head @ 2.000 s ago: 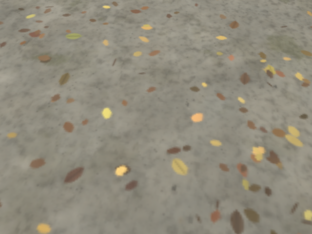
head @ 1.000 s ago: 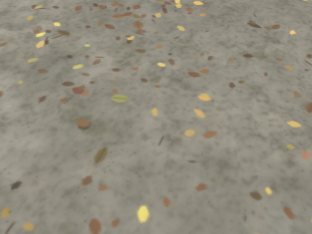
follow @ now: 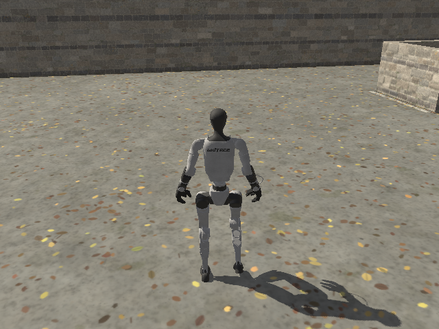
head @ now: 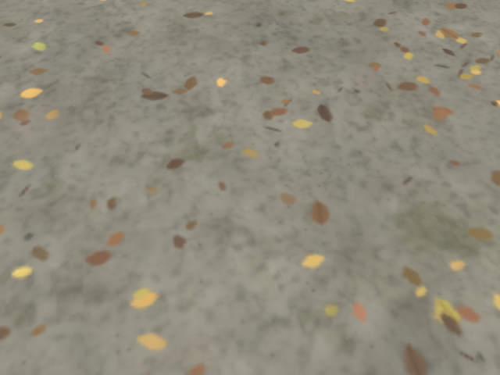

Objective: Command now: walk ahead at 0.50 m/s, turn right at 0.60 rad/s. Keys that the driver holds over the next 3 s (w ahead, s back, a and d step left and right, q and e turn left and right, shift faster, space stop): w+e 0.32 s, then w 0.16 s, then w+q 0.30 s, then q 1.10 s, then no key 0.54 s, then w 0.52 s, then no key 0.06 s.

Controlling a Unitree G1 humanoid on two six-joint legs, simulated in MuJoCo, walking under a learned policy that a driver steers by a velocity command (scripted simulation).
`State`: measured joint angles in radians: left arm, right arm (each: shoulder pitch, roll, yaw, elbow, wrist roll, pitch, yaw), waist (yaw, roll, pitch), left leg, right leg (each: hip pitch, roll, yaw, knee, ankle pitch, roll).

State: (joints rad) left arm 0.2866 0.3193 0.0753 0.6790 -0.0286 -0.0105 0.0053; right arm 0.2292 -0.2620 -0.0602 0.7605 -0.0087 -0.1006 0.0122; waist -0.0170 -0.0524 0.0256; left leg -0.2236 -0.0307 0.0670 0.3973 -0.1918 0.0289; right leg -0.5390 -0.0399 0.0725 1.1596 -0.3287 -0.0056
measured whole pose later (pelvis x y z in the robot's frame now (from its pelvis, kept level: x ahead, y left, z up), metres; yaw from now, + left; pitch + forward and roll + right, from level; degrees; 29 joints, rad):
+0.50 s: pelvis +0.26 -0.09 +0.00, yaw -16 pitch +1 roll +0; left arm 0.25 0.28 0.06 0.65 0.00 -0.05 -0.03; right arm 0.20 -0.32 -0.05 0.78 0.01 -0.10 0.01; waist 0.00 0.03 0.06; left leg -0.50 0.11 -0.03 1.15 -0.32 0.00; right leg -0.30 0.09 -0.01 0.45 -0.17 -0.10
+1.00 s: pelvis +0.55 -0.10 -0.02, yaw -4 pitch +3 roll +0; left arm 0.24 0.30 0.03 0.73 0.00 -0.06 0.01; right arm 0.14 -0.31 -0.05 0.68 0.01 -0.05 0.03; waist 0.00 0.00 0.07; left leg -0.46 -0.09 0.00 0.53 -0.11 0.08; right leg -0.40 0.02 0.05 1.28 -0.50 0.04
